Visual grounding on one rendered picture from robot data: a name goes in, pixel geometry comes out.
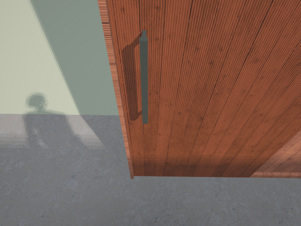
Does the handle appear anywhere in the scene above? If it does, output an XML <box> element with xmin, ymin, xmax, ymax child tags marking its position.
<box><xmin>139</xmin><ymin>31</ymin><xmax>148</xmax><ymax>124</ymax></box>

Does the wardrobe door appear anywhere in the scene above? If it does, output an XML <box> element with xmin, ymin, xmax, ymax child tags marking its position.
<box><xmin>107</xmin><ymin>0</ymin><xmax>301</xmax><ymax>178</ymax></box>
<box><xmin>256</xmin><ymin>130</ymin><xmax>301</xmax><ymax>173</ymax></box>

